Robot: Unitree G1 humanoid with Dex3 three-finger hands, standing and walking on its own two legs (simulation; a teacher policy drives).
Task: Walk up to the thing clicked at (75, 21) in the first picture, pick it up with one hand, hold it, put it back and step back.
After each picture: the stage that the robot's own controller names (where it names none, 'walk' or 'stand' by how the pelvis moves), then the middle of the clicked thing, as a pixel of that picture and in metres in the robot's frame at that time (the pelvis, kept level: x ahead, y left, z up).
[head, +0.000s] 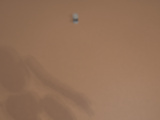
stand; (75, 18) +1.81 +0.08 -0.72
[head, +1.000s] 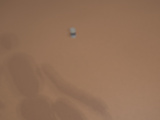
walk; (73, 32) +1.68 +0.22 -0.71
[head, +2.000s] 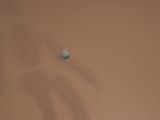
walk; (65, 55) +1.14 +0.26 -0.71
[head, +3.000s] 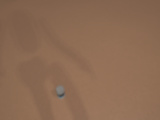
walk; (60, 92) +0.70 +0.22 -0.70
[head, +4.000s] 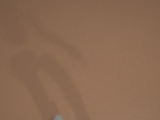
walk; out of the picture +0.41 +0.21 -0.69
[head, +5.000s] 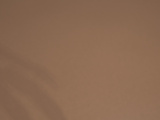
walk; out of the picture +0.34 +0.05 -0.71
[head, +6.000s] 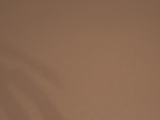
stand; out of the picture +0.30 +0.09 -0.72
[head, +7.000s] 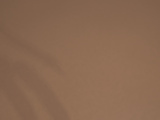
stand; out of the picture +0.25 +0.08 -0.72
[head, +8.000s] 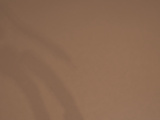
stand; out of the picture +0.30 +0.05 -0.70
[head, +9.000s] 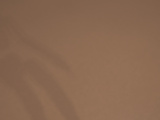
stand; out of the picture +0.28 +0.06 -0.70
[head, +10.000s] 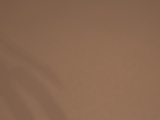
stand; out of the picture +0.31 +0.05 -0.72
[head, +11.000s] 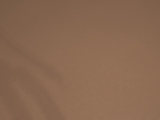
stand; out of the picture +0.29 +0.08 -0.73
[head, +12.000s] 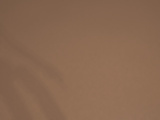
stand; out of the picture +0.28 +0.08 -0.73
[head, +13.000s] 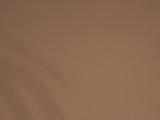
go down; out of the picture +0.27 +0.08 -0.73
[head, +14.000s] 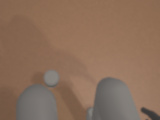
go down; (51, 79) +0.38 +0.09 -0.33
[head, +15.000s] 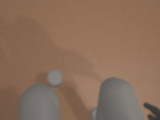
go down; (55, 79) +0.38 +0.09 -0.31
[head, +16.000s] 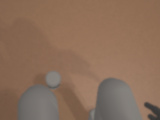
go down; (53, 80) +0.38 +0.09 -0.31
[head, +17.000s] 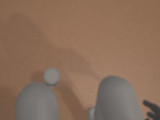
go down; (51, 78) +0.38 +0.10 -0.30
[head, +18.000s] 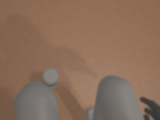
close in; (50, 78) +0.38 +0.10 -0.29
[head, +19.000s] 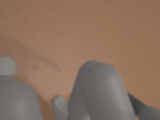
close in; (2, 70) +0.38 +0.14 -0.23
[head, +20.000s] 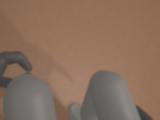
lift; (27, 86) +0.33 +0.14 -0.26
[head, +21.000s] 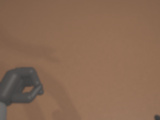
hold; out of the picture +0.29 +0.07 -0.59
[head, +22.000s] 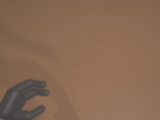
go down; out of the picture +0.27 +0.07 -0.63
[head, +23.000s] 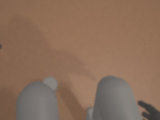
go down; (50, 86) +0.35 +0.10 -0.31
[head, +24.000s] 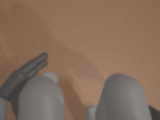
go down; (49, 81) +0.34 +0.12 -0.27
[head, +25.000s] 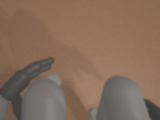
go down; (52, 83) +0.34 +0.11 -0.28
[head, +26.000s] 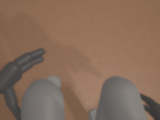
go down; (52, 85) +0.35 +0.11 -0.28
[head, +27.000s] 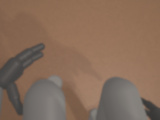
go down; (53, 85) +0.35 +0.11 -0.29
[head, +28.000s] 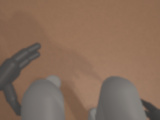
go down; (52, 85) +0.34 +0.11 -0.29
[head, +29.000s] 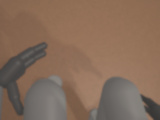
go down; (53, 85) +0.34 +0.11 -0.29
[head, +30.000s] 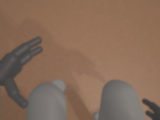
go down; (57, 88) +0.34 +0.10 -0.30
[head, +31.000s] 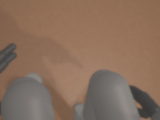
withdraw; (31, 83) +0.34 +0.12 -0.25
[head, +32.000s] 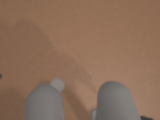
walk; (56, 87) +0.35 +0.09 -0.33
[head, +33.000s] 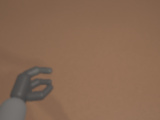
crouch; out of the picture +0.27 +0.06 -0.66
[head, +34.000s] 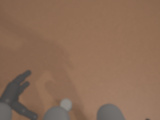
rise; (66, 105) +0.32 +0.08 -0.51
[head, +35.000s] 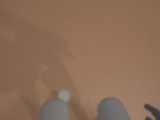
lift; (63, 97) +0.33 +0.08 -0.46
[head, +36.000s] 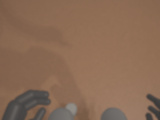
rise; (71, 110) +0.31 +0.07 -0.50
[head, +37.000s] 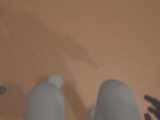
rise; (55, 83) +0.35 +0.09 -0.33
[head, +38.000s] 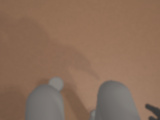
stand; (55, 85) +0.35 +0.09 -0.33
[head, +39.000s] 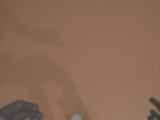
hold; out of the picture +0.30 +0.06 -0.56
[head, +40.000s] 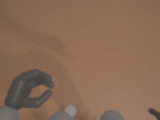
hold; (70, 112) +0.31 +0.07 -0.51
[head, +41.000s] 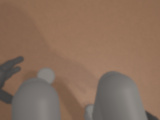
rise; (45, 78) +0.36 +0.10 -0.26
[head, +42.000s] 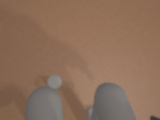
stand; (54, 82) +0.35 +0.09 -0.38
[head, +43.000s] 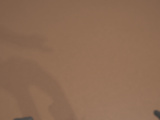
lower; out of the picture +0.30 +0.05 -0.59
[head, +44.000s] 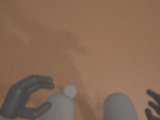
stand; (70, 93) +0.35 +0.08 -0.41
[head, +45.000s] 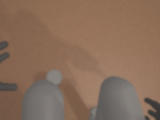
rise; (54, 79) +0.36 +0.09 -0.30
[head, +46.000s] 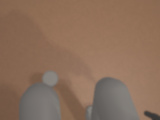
stand; (50, 80) +0.36 +0.10 -0.33
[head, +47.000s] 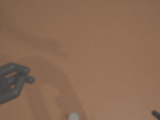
lower; (74, 119) +0.32 +0.06 -0.56
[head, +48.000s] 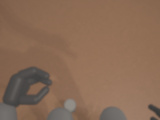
lower; (70, 106) +0.33 +0.07 -0.49
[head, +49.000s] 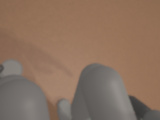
lower; (9, 73) +0.37 +0.13 -0.23
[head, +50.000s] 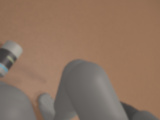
lower; (4, 58) +0.42 +0.07 -0.27
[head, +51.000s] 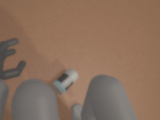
stand; (65, 81) +0.36 -0.01 -0.32
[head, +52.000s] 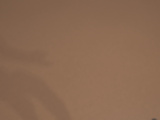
crouch; out of the picture +0.19 -0.12 -0.67
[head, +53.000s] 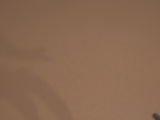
stand; out of the picture +0.20 -0.12 -0.68
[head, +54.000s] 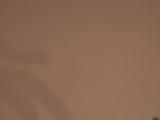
stand; out of the picture +0.21 -0.11 -0.68
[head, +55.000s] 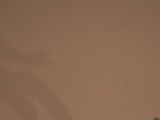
stand; out of the picture +0.22 -0.10 -0.68
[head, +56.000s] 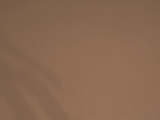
stand; out of the picture +0.26 -0.10 -0.74
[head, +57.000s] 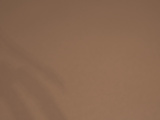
stand; out of the picture +0.26 -0.06 -0.75
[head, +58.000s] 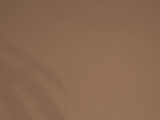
walk; out of the picture +0.26 -0.05 -0.75
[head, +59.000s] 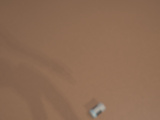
walk; (97, 110) +0.47 -0.04 -0.73
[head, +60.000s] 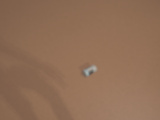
walk; (89, 70) +0.82 -0.08 -0.73
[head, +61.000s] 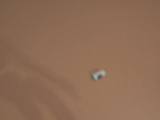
stand; (98, 75) +0.88 -0.09 -0.73
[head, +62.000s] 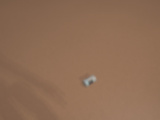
stand; (89, 80) +0.87 -0.06 -0.75
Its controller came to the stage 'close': yes
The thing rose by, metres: 0.01
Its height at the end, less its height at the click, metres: -0.02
